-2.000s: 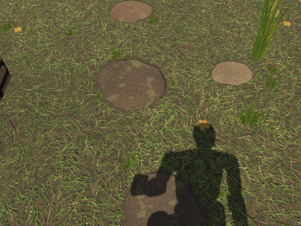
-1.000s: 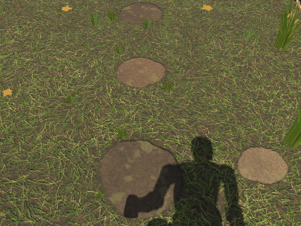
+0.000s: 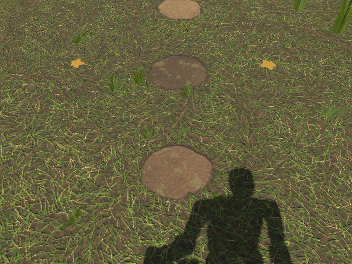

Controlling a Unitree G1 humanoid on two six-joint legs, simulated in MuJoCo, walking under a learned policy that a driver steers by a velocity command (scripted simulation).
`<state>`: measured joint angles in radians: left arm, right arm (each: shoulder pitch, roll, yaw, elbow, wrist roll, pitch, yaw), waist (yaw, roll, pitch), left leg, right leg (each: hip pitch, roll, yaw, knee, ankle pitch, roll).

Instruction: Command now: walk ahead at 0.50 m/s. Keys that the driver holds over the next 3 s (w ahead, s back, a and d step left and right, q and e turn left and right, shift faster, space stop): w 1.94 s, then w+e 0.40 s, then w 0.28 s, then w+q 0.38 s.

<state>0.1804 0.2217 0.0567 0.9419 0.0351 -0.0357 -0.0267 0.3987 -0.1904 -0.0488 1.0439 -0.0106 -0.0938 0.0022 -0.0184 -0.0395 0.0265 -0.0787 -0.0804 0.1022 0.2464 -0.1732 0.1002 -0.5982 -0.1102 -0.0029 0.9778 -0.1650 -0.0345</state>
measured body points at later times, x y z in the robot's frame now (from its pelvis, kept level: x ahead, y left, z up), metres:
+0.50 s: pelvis +0.27 -0.06 +0.00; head +0.29 -0.07 +0.45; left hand +0.29 +0.20 -0.14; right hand +0.33 -0.31 -0.15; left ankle +0.28 +0.09 -0.67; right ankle +0.28 -0.12 -0.75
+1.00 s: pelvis +0.54 +0.00 -0.01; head +0.57 +0.01 +0.44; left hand +0.57 +0.25 -0.16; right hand +0.61 -0.26 -0.14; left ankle +0.58 +0.06 -0.75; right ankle +0.47 -0.14 -0.66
